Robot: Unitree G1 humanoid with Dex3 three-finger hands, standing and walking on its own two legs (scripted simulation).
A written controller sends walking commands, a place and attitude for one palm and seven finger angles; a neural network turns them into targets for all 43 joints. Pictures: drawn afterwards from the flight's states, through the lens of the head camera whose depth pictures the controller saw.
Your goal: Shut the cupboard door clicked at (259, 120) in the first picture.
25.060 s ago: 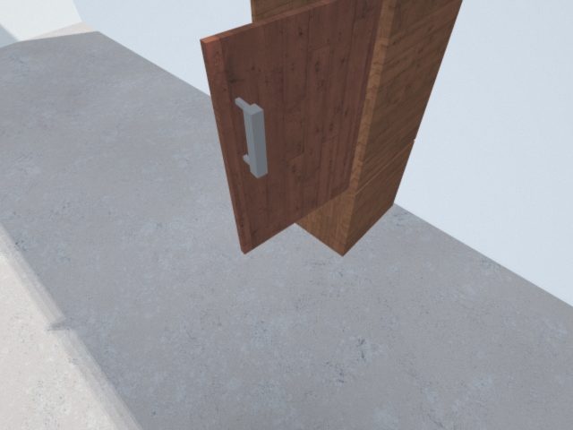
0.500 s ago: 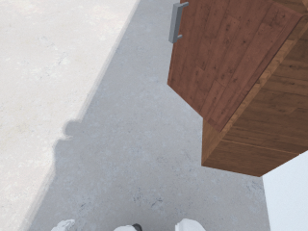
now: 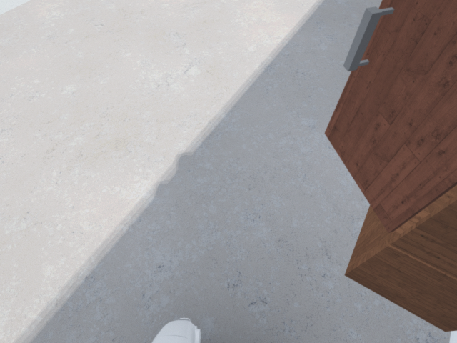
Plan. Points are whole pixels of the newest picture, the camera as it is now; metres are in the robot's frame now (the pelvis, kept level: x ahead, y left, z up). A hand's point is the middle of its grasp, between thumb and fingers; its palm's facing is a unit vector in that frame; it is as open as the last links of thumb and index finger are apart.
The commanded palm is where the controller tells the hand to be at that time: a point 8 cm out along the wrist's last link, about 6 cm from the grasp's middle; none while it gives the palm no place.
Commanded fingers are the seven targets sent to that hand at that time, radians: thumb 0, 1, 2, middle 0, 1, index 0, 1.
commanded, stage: walk to a spot facing it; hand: left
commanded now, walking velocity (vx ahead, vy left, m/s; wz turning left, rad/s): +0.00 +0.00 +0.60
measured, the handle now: (368, 40) +0.79 -0.32 +0.06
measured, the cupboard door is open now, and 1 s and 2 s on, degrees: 48 48 48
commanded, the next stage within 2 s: turn to face it in 1.86 s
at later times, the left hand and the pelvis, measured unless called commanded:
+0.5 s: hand out of the picture +0.07 +0.21 -0.15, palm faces +0.27 -0.91 -0.31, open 7.4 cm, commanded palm none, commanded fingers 0.00 0.90 0.90 -0.20 -0.30 -0.20 -0.30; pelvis +0.02 -0.02 -0.01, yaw +17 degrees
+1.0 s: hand out of the picture -0.02 +0.24 -0.17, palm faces +0.58 -0.79 -0.23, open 7.4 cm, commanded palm none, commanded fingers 0.00 0.90 0.90 -0.20 -0.30 -0.20 -0.30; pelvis +0.07 +0.05 +0.00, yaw +35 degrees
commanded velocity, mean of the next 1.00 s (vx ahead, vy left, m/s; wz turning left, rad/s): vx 0.15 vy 0.00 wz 0.58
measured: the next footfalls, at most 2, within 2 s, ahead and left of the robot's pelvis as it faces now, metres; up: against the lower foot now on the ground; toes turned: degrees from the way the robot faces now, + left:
left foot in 0.08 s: +0.04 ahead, +0.14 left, +0.00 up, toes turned +7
right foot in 0.44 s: +0.11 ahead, -0.12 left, +0.00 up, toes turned +12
